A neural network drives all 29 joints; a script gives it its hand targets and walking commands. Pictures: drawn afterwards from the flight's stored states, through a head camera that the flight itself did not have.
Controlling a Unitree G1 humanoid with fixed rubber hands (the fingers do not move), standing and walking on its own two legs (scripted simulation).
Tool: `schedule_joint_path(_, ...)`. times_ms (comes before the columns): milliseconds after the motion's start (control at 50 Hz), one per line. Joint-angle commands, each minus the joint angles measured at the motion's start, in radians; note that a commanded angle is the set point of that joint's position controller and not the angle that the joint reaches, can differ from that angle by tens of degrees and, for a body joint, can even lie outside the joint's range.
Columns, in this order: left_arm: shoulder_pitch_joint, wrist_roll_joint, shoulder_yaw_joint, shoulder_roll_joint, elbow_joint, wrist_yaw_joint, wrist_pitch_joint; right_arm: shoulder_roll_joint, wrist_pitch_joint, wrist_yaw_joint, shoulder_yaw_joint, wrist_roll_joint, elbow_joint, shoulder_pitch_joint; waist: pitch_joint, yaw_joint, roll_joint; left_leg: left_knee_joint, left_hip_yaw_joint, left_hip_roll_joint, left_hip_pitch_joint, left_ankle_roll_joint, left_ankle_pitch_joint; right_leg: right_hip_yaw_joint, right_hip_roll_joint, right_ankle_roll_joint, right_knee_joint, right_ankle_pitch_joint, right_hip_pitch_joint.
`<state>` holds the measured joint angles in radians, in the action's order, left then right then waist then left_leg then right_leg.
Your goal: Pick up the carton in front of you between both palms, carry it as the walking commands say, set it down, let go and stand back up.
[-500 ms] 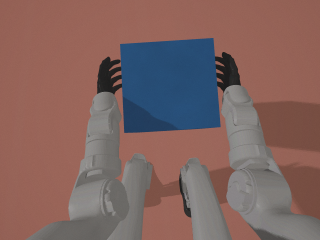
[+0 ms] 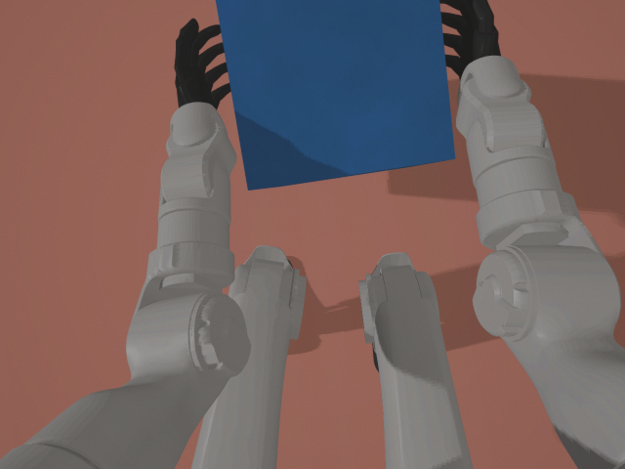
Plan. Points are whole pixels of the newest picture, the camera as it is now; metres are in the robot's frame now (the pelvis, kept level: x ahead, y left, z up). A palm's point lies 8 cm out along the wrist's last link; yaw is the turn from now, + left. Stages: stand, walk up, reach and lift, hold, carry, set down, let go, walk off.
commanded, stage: set down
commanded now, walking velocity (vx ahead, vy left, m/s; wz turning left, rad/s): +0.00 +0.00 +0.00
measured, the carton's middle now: (335, 99) +0.51 +0.00 -0.21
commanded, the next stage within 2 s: none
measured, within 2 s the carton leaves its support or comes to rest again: rests again in 0.84 s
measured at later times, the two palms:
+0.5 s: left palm (217, 108) +0.49 +0.16 -0.21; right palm (443, 72) +0.54 -0.14 -0.22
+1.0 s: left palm (216, 111) +0.49 +0.17 -0.23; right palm (438, 82) +0.54 -0.14 -0.24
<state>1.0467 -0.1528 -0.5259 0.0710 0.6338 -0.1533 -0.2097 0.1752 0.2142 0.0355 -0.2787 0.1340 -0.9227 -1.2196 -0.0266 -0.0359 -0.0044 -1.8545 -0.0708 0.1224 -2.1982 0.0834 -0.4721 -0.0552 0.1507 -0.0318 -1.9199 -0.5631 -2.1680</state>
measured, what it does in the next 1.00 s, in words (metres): lowers itself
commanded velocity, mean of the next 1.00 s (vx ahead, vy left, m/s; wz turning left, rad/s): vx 0.00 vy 0.00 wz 0.00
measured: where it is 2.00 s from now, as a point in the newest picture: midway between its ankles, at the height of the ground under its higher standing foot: (326, 333)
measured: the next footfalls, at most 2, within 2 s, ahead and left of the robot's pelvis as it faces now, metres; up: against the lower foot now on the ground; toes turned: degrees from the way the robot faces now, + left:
none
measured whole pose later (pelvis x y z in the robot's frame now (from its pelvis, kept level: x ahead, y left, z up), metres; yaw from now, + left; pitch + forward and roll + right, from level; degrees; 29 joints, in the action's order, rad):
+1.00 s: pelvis +0.00 +0.00 -0.07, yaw +1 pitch +39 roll +3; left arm 1.25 -0.08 -0.52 -0.08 0.95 -0.11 -0.12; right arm 0.28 0.14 0.04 -0.11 0.06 -1.19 -1.43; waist 0.23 -0.06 -0.03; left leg -2.13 -0.03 0.12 -2.27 0.10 -0.54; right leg -0.02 0.12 0.00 -2.21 -0.63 -2.25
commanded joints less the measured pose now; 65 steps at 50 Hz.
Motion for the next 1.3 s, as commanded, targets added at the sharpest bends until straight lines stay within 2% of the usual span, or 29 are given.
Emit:
schedule_joint_path(0, 0.677, 0.088, 0.503, 0.776, 0.019, 0.19, 0.018, -0.885, -0.037, -0.194, 0.371, -0.099, 0.037, -0.528, -1.085, -0.008, 0.057, 0.047, 0.15, 0.039, 0.652, -0.012, 0.235, 0.075, 0.011, 0.011, 0.173, 0.244, 0.484)
schedule_joint_path(160, 0.765, 0.134, 0.495, 0.704, 0.038, 0.196, 0.046, -0.823, -0.063, -0.172, 0.424, -0.153, 0.004, -0.625, -1.055, -0.03, 0.09, -0.07, 0.168, 0.023, 0.572, -0.008, 0.257, 0.061, -0.005, 0.011, 0.071, 0.286, 0.497)
schedule_joint_path(220, 0.794, 0.178, 0.528, 0.707, 0.012, 0.195, 0.057, -0.824, -0.075, -0.158, 0.473, -0.193, 0.041, -0.672, -1.128, -0.033, 0.103, -0.112, 0.177, 0.02, 0.591, -0.005, 0.304, 0.062, -0.006, 0.008, 0.03, 0.345, 0.557)
schedule_joint_path(240, 0.783, 0.192, 0.536, 0.734, 0.013, 0.197, 0.058, -0.83, -0.082, -0.155, 0.491, -0.208, 0.089, -0.711, -1.14, -0.024, 0.101, -0.122, 0.174, 0.022, 0.607, -0.01, 0.311, 0.065, 0.0, 0.008, 0.027, 0.347, 0.532)
schedule_joint_path(280, 0.783, 0.204, 0.537, 0.755, 0.032, 0.201, 0.056, -0.826, -0.088, -0.156, 0.494, -0.216, 0.094, -0.711, -1.118, -0.021, 0.084, -0.14, 0.18, 0.028, 0.576, -0.006, 0.351, 0.052, -0.002, 0.015, 0.012, 0.398, 0.541)
schedule_joint_path(360, 0.752, 0.198, 0.519, 0.752, 0.081, 0.23, 0.049, -0.841, -0.085, -0.161, 0.454, -0.174, 0.012, -0.605, -0.972, 0.004, 0.092, -0.157, 0.176, 0.03, 0.466, -0.007, 0.318, 0.042, -0.008, 0.02, -0.004, 0.415, 0.517)
schedule_joint_path(440, 0.739, 0.174, 0.483, 0.732, 0.111, 0.24, 0.055, -0.835, -0.09, -0.171, 0.421, -0.156, -0.022, -0.591, -0.9, -0.008, 0.073, -0.164, 0.175, 0.028, 0.444, -0.012, 0.299, 0.043, -0.008, 0.027, -0.014, 0.375, 0.439)
schedule_joint_path(560, 0.727, 0.15, 0.431, 0.693, 0.163, 0.236, 0.07, -0.782, -0.109, -0.18, 0.405, -0.163, -0.037, -0.637, -0.819, -0.028, 0.074, -0.173, 0.165, 0.023, 0.426, -0.023, 0.286, 0.041, -0.011, 0.035, -0.028, 0.321, 0.345)
schedule_joint_path(740, 0.73, 0.127, 0.369, 0.634, 0.227, 0.243, 0.079, -0.685, -0.124, -0.184, 0.365, -0.153, -0.094, -0.661, -0.695, -0.018, 0.072, -0.183, 0.148, 0.021, 0.387, -0.033, 0.242, 0.036, -0.019, 0.048, -0.039, 0.255, 0.266)
schedule_joint_path(860, 0.716, 0.121, 0.337, 0.603, 0.262, 0.252, 0.088, -0.648, -0.131, -0.186, 0.351, -0.146, -0.117, -0.655, -0.637, -0.011, 0.071, -0.195, 0.139, 0.021, 0.36, -0.038, 0.252, 0.027, -0.025, 0.052, -0.05, 0.266, 0.245)
schedule_joint_path(1140, 0.675, 0.086, 0.244, 0.464, 0.339, 0.267, 0.084, -0.52, -0.102, -0.194, 0.236, -0.034, -0.21, -0.558, -0.456, 0.026, 0.044, -0.2, 0.126, 0.02, 0.241, -0.037, 0.158, 0.003, -0.038, 0.077, -0.046, 0.203, 0.2)
schedule_joint_path(1280, 0.633, 0.071, 0.19, 0.365, 0.37, 0.249, 0.093, -0.401, -0.104, -0.182, 0.204, -0.01, -0.217, -0.551, -0.451, 0.019, 0.049, -0.208, 0.133, 0.006, 0.251, -0.023, 0.148, -0.005, -0.056, 0.069, -0.049, 0.193, 0.226)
